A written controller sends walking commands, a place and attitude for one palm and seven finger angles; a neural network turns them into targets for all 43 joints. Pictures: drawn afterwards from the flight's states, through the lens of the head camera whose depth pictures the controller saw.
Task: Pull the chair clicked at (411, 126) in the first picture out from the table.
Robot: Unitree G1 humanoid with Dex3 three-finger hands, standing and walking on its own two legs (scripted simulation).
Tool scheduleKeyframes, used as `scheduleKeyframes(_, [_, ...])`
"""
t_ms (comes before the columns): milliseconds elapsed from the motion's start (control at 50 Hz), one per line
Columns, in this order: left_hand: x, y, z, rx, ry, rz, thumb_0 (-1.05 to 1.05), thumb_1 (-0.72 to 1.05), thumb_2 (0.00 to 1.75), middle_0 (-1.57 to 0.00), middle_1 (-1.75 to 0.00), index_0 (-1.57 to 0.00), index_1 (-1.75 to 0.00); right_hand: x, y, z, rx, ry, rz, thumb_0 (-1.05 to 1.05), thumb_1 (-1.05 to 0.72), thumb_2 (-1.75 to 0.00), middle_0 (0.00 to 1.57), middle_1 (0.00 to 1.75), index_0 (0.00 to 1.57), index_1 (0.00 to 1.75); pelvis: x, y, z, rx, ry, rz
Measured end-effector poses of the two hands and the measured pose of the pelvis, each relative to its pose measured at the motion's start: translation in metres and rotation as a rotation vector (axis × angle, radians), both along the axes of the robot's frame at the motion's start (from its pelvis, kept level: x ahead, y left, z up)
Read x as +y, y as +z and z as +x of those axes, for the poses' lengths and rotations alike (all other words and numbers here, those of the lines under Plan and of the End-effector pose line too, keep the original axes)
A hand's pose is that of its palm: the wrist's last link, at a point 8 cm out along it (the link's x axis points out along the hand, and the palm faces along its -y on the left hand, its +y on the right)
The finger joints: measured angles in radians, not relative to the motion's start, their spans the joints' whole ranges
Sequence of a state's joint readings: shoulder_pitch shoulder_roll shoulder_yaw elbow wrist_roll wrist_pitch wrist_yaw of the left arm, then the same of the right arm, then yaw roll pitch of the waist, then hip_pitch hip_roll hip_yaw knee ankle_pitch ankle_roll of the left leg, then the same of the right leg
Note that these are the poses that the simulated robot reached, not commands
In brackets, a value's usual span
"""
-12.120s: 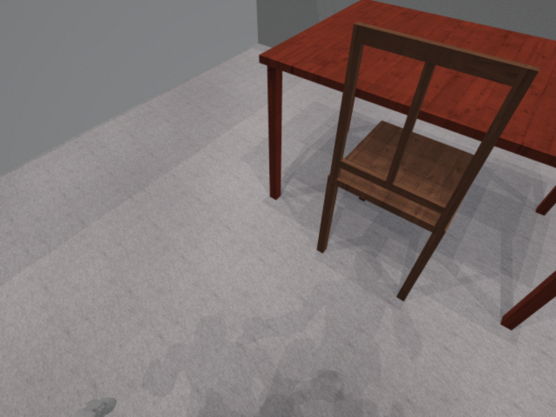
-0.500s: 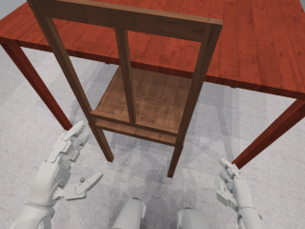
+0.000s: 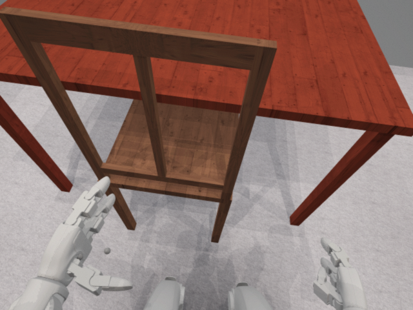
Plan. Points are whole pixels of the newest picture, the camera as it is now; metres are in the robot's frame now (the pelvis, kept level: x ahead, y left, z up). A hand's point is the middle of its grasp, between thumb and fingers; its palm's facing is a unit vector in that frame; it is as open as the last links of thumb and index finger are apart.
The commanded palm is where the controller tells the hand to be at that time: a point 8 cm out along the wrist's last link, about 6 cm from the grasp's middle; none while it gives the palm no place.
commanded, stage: raise the hand toward the chair's back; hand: left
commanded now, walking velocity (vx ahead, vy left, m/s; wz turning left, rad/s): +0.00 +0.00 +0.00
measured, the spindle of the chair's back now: (154, 130) +0.47 +0.13 +0.05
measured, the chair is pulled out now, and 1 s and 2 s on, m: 0.00 0.00 0.00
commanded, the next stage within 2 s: aim the fingers beside a spindle in 0.96 s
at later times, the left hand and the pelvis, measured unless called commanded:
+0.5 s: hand (74, 222) +0.25 +0.23 +0.07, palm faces -0.08 -0.99 -0.07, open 16.9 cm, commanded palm +0.23 +0.28 +0.07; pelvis +0.01 +0.01 +0.01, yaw +1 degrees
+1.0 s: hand (87, 227) +0.24 +0.21 +0.07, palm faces -0.11 -0.99 -0.06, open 16.9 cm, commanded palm +0.23 +0.27 +0.07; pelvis +0.01 +0.00 +0.01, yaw +0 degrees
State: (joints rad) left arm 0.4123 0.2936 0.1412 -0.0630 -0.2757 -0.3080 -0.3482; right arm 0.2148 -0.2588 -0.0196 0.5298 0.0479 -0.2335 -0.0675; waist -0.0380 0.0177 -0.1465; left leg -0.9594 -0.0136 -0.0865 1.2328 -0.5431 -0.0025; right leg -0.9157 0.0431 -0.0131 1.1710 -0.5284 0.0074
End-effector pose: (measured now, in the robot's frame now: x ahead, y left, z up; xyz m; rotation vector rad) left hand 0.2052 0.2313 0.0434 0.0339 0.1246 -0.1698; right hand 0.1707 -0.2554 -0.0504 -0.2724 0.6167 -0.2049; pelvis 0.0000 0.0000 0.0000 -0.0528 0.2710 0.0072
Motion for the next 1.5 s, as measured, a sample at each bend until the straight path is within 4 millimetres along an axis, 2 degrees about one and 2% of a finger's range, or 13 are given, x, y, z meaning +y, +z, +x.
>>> scheduleKeyframes(120, [0.028, 0.029, 0.006, -0.127, 0.133, 0.027, 0.0, -0.37, 0.35, -0.08, -0.11, -0.08, -0.1, 0.026, 0.009, 0.019, -0.034, 0.06, 0.042, 0.02, -0.91, -0.9, 0.2, 0.3, 0.2, 0.3, 0.005, 0.006, 0.005, -0.012, 0.011, -0.008])
scheduleKeyframes(240, [0.029, 0.008, 0.008, 0.005, 0.061, 0.023, 0.0, -0.45, 0.32, -0.06, -0.09, -0.06, -0.09, 0.046, 0.007, 0.027, -0.024, 0.111, 0.073, 0.02, -0.9, -0.9, 0.2, 0.3, 0.2, 0.3, 0.01, 0.008, 0.007, -0.01, 0.015, -0.013])
scheduleKeyframes(320, [0.029, 0.012, 0.011, 0.006, 0.033, 0.015, -0.01, -0.48, 0.3, -0.06, -0.09, -0.06, -0.08, 0.05, 0.007, 0.023, -0.006, 0.112, 0.066, 0.02, -0.9, -0.9, 0.2, 0.3, 0.2, 0.3, 0.013, 0.01, 0.009, -0.013, 0.011, -0.014])
scheduleKeyframes(420, [0.046, 0.034, 0.021, -0.117, 0.098, 0.036, -0.01, -0.49, 0.3, -0.07, -0.09, -0.07, -0.08, 0.047, 0.003, 0.016, 0.035, 0.106, 0.055, 0.02, -0.9, -0.9, 0.2, 0.3, 0.2, 0.3, 0.014, 0.011, 0.01, -0.013, 0.016, -0.018])
scheduleKeyframes(480, [0.052, 0.033, 0.028, -0.107, 0.1, 0.044, -0.01, -0.5, 0.3, -0.06, -0.08, -0.06, -0.08, 0.042, -0.001, 0.01, 0.057, 0.094, 0.054, 0.02, -0.9, -0.9, 0.2, 0.3, 0.2, 0.3, 0.015, 0.011, 0.01, -0.01, 0.017, -0.018])
scheduleKeyframes(600, [0.042, 0.016, 0.029, 0.019, 0.031, 0.008, -0.01, -0.5, 0.3, -0.06, -0.08, -0.06, -0.08, 0.032, 0.004, 0.001, 0.061, 0.054, 0.043, 0.02, -0.9, -0.9, 0.2, 0.3, 0.2, 0.3, 0.015, 0.015, 0.012, -0.009, 0.006, -0.013])
scheduleKeyframes(760, [0.043, 0.031, 0.029, -0.103, 0.088, 0.028, -0.01, -0.5, 0.3, -0.06, -0.08, -0.06, -0.08, 0.023, 0.007, -0.001, 0.059, 0.059, 0.021, 0.02, -0.91, -0.9, 0.2, 0.3, 0.2, 0.3, 0.011, 0.014, 0.011, -0.012, 0.01, -0.012])
scheduleKeyframes(920, [0.031, 0.022, 0.024, -0.011, 0.044, 0.033, -0.01, -0.5, 0.3, -0.06, -0.08, -0.06, -0.08, 0.024, 0.005, 0.005, 0.038, 0.06, 0.053, 0.02, -0.91, -0.9, 0.2, 0.3, 0.2, 0.3, 0.007, 0.015, 0.01, -0.015, 0.008, -0.006])
scheduleKeyframes(1040, [0.031, 0.033, 0.024, -0.081, 0.08, 0.036, -0.01, -0.5, 0.3, -0.06, -0.08, -0.06, -0.08, 0.023, 0.004, 0.008, 0.026, 0.073, 0.057, 0.02, -0.9, -0.9, 0.2, 0.3, 0.2, 0.3, 0.002, 0.014, 0.01, -0.015, 0.009, -0.003])
scheduleKeyframes(1100, [0.031, 0.032, 0.026, -0.09, 0.089, 0.036, -0.01, -0.5, 0.3, -0.06, -0.08, -0.06, -0.08, 0.021, 0.001, 0.009, 0.032, 0.077, 0.058, 0.02, -0.9, -0.9, 0.2, 0.3, 0.2, 0.3, 0.0, 0.012, 0.01, -0.012, 0.012, -0.002])
scheduleKeyframes(1240, [0.016, 0.011, 0.038, -0.015, 0.033, 0.016, -0.01, -0.5, 0.3, -0.06, -0.08, -0.06, -0.08, 0.013, -0.004, 0.006, 0.047, 0.067, 0.04, 0.02, -0.9, -0.9, 0.2, 0.3, 0.2, 0.3, -0.003, 0.009, 0.009, 0.001, 0.011, 0.0])
scheduleKeyframes(1400, [0.008, 0.018, 0.06, -0.083, 0.041, 0.02, -0.01, -0.5, 0.3, -0.06, -0.08, -0.06, -0.08, 0.006, -0.01, -0.002, 0.083, 0.04, 0.039, 0.02, -0.91, -0.9, 0.2, 0.3, 0.2, 0.3, -0.005, 0.007, 0.012, 0.02, 0.002, 0.007])
scheduleKeyframes(1500, [0.003, 0.009, 0.061, -0.029, 0.037, 0.017, -0.01, -0.5, 0.3, -0.06, -0.08, -0.06, -0.08, 0.006, -0.014, -0.004, 0.099, 0.029, 0.056, 0.02, -0.91, -0.9, 0.2, 0.3, 0.2, 0.3, -0.004, 0.007, 0.015, 0.031, -0.002, 0.011])
